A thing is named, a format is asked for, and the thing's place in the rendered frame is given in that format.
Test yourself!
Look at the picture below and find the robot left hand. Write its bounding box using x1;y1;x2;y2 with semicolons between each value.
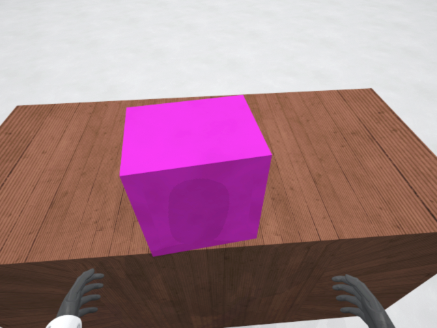
56;269;104;318

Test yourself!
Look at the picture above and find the robot right hand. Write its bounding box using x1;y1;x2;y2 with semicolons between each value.
332;274;395;328

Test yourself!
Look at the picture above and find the pedestal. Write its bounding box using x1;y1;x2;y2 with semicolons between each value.
0;88;437;328

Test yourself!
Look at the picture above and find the carton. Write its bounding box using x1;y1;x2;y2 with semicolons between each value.
119;95;272;257

